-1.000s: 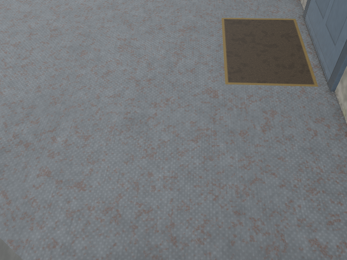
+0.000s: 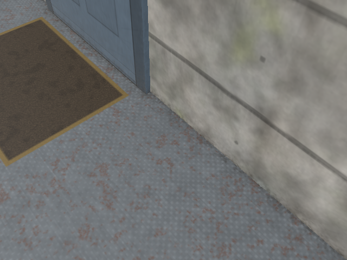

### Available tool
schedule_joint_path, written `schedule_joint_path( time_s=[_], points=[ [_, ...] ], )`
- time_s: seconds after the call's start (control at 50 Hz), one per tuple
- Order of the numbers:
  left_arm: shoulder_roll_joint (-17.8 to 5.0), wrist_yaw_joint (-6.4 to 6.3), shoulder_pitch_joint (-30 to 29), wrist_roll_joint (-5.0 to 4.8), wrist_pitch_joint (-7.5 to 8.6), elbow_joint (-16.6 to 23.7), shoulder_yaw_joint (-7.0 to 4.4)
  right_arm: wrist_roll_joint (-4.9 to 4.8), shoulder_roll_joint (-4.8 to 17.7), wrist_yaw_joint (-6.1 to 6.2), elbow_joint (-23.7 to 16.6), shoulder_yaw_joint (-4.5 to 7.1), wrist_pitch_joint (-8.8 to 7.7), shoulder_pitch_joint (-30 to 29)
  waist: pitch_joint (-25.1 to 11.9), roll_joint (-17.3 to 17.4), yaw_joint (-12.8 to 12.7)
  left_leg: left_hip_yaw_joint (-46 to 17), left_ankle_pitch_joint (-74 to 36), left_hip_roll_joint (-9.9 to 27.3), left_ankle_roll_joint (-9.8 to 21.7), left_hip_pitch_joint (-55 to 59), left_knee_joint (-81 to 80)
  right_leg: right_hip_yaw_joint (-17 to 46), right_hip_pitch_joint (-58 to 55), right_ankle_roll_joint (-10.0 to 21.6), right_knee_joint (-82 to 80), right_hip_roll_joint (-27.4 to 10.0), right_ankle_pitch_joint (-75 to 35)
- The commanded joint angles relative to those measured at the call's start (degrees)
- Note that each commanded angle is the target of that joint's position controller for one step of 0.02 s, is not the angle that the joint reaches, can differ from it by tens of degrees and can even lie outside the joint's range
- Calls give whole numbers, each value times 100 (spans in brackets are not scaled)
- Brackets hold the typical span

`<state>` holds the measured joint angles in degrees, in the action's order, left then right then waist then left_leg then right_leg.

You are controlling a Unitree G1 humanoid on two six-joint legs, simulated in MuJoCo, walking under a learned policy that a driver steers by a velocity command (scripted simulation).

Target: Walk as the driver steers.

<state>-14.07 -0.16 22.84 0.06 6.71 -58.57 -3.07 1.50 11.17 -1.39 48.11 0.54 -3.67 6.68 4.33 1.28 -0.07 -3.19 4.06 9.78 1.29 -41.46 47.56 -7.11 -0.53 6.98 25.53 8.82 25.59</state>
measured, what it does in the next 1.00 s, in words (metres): walks ahead: left foot, then right foot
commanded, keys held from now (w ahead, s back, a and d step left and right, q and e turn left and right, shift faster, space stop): w+q+shift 0.02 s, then shift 0.98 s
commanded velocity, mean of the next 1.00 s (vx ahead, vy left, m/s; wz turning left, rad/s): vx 0.26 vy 0.00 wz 0.08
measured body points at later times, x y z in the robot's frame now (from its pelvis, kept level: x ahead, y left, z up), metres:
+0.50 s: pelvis +0.35 +0.06 +0.02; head +0.39 +0.07 +0.47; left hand +0.45 +0.31 -0.11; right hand +0.43 -0.18 -0.12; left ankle +0.29 +0.13 -0.71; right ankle +0.51 -0.01 -0.70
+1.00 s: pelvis +0.41 +0.10 +0.03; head +0.41 +0.10 +0.48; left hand +0.42 +0.35 -0.12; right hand +0.46 -0.14 -0.13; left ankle +0.35 +0.19 -0.71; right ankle +0.51 -0.01 -0.71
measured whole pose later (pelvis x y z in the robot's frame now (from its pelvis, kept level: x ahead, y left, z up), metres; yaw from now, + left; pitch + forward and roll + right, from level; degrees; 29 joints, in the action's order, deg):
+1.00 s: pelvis +0.41 +0.10 +0.03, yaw +8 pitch -1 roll +1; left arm -10.8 -2.8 14.0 0.3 1.1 -58.0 -0.8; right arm 0.7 12.5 2.1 65.0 -1.4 0.2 13.3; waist 0.8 -0.6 -0.1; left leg -2.7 14.5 -4.4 2.5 -3.7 19.5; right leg 0.3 16.2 -0.5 20.2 -1.6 2.9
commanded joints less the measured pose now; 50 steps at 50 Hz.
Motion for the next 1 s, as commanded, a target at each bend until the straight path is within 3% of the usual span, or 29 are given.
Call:
schedule_joint_path(
  time_s=[0.02, 0.04, 0.06, 0.08, 0.1, 0.12, 0.14, 0.16, 0.18, 0.2, 0.22, 0.24, 0.28, 0.32, 0.36, 0.42, 0.46, 0.5, 0.52, 0.54, 0.56, 0.58, 0.62, 0.66, 0.7, 0.76, 0.8, 0.88, 1.0],
  points=[
    [-571, 143, -230, -37, 206, 507, -96, -133, 457, -98, -98, 119, 43, -106, 252, -74, -63, 913, -1055, -746, 587, 1722, -685, 259, 1063, 290, -1738, -1375, -5151],
    [-678, 90, -22, -38, 211, 440, -58, 18, 436, -131, -220, 144, -84, -80, 335, -402, 32, 1057, -645, -899, 720, 1886, -987, 244, 754, 247, -1330, -1668, -6628],
    [-767, 12, 25, 49, 160, 339, -65, 111, 569, -133, -151, 181, -149, 209, 170, -425, 304, 1196, -233, -1173, 844, 2177, -1065, 165, 382, 164, -560, -1816, -7863],
    [-883, -9, -82, 134, 105, 363, -74, 187, 712, -119, 172, 255, -149, 1180, -398, -589, 776, 980, -288, -1349, 944, 2929, -1240, 181, 165, 89, 633, -1821, -7911],
    [-938, -54, -521, 130, 34, 482, -84, 215, 917, -82, 550, 350, -126, 2300, -874, -553, 1463, 746, -667, -1284, 1004, 4078, -1681, -27, 581, 0, 2184, -1627, -7064],
    [-586, -45, -467, 44, 12, 619, -28, 261, 1481, -25, 659, 489, -76, 2892, -1380, 412, 1520, -622, -2092, -44, 1288, 5113, -1599, -269, 1543, -159, 5010, -831, -2605],
    [-215, -45, 540, -338, 36, 806, 59, 300, 1767, -58, 560, 517, -102, 2688, -2684, 1907, 744, -3519, -3848, 1545, 2291, 6930, -1680, 713, 3485, -288, 7123, -64, 843],
    [-557, -179, -79, -165, 6, 902, 57, 126, 1645, -20, 376, 548, -105, 2143, -2593, 632, 857, -2884, -4424, 1116, 1977, 6479, -1921, 1244, 3548, -111, 6882, -376, 148],
    [-434, -182, -397, -185, 10, 992, 92, 93, 1390, 20, 362, 458, -162, 1636, -1560, 410, 564, -2002, -4418, 939, 1702, 5644, -1988, 1212, 3863, -94, 6260, -631, -122],
    [-380, -159, -524, -106, -13, 974, 122, 164, 1023, 24, 341, 356, -186, 1324, -917, -52, 385, -1546, -4418, 754, 1440, 4840, -2215, 1123, 3844, -137, 5667, -799, -162],
    [-330, -105, -609, -41, -128, 970, 136, 134, 864, 59, 322, 283, -211, 1204, -694, -56, 230, -1235, -4413, 631, 1337, 4362, -2460, 1136, 3713, -180, 5298, -876, -145],
    [-327, -60, -515, 107, -255, 971, 131, 28, 760, 94, 312, 202, -214, 1160, -541, -35, 57, -932, -4740, 496, 1203, 3695, -2664, 1060, 3165, -252, 4799, -911, -332],
    [-169, -35, -433, 183, -428, 996, 133, -63, 958, 86, 326, 193, -312, 1003, -604, 96, -232, -356, -5182, 207, 1070, 3171, -2904, 837, 2569, -416, 3796, -833, -566],
    [-62, -49, -420, 149, -486, 994, 189, -65, 1062, 94, 272, 174, -321, 647, -787, 293, -430, 139, -5363, -152, 978, 3072, -3019, 583, 2235, -542, 2758, -770, -1145],
    [-41, -104, -800, 77, -475, 1055, 249, -117, 1031, 96, 346, 159, -303, 556, -694, 570, -290, 470, -4687, -470, 869, 3149, -3133, 325, 2045, -680, 1574, -772, -1927],
    [-105, -160, -1200, 21, -405, 1078, 284, -172, 924, 100, 571, 103, -274, 789, -641, 586, -35, 366, -3706, -365, 833, 3436, -3124, 369, 1850, -750, 722, -870, -2912],
    [-236, -189, -977, 90, -318, 927, 225, -154, 942, 126, 609, 127, -224, 646, -602, 538, -111, 207, -3093, -230, 823, 3473, -2885, 527, 1567, -647, 399, -976, -3033],
    [-366, -209, -353, 204, -193, 611, 154, -206, 934, 187, 658, 130, -156, 546, -647, 192, -355, 140, -2672, -418, 669, 3390, -2084, 577, 849, -540, -181, -975, -3250],
    [-558, -261, -98, 251, -80, 543, 107, -214, 880, 253, 694, 117, -79, 757, -816, -144, -337, 172, -1925, -733, 479, 3304, -1557, 1036, 456, -425, -354, -1463, -5051],
    [-851, -279, -199, 212, -62, 622, 76, -241, 574, 308, 832, 80, 55, 1560, -1084, -1075, 100, 304, 443, -1334, 320, 3133, -674, 1963, 99, 333, -38, -2506, -8004],
    [-581, -289, -219, 113, -128, 627, 168, -192, 450, 341, 1062, 56, 289, 1912, -1582, -1550, 84, 27, 2755, -1582, 234, 2807, 19, 2701, -104, 1166, -214, -3160, -8611],
    [-352, -280, -450, 27, -166, 687, 227, -71, 700, 339, 1080, 88, 425, 1645, -1614, -1128, 113, -257, 3147, -1458, 194, 2829, 418, 2744, 222, 1236, -455, -3158, -7584],
    [-146, -321, -1014, 65, -248, 755, 309, -14, 661, 279, 1058, 60, 518, 1108, -1277, -691, 279, -297, 2912, -1283, 87, 3055, 47, 2130, 993, 738, -818, -2621, -5356],
    [-73, -453, -1030, 130, -365, 692, 351, -79, 519, 257, 1089, -10, 641, 844, -1067, -980, 220, -126, 2504, -1207, -18, 3297, -1201, 1826, 1168, 232, -1135, -2173, -3496],
    [-282, -474, -888, 62, -414, 594, 283, -94, 586, 295, 1229, -20, 742, 907, -1013, -1077, 190, 48, 1917, -1297, -52, 3541, -1759, 1864, 1252, 32, -1271, -2033, -2083],
    [-454, -453, -828, -76, -430, 513, 187, -28, 661, 313, 1321, -51, 731, 798, -567, -754, 215, -99, 933, -1113, 69, 3789, -2980, 1815, 1802, -420, -1451, -1787, -322],
    [-363, -437, -777, -90, -467, 480, 153, -25, 815, 304, 1299, -39, 670, 502, -234, -382, 73, -469, 1752, -880, 212, 2950, -3006, 1610, 1584, -720, -1434, -1572, -206],
    [-165, -282, -712, 27, -502, 347, 125, -70, 647, 357, 1408, -116, 380, 434, -171, -76, -101, -720, 1581, -668, 332, 2441, -3504, 1368, 875, -700, -777, -1498, -1647],
    [-92, -263, -658, 31, -530, 134, 162, -81, 671, 371, 1504, -133, 300, 561, -106, -131, -84, -719, 1143, -619, 358, 2683, -3603, 1244, 889, -735, -675, -1479, -2079]
  ],
)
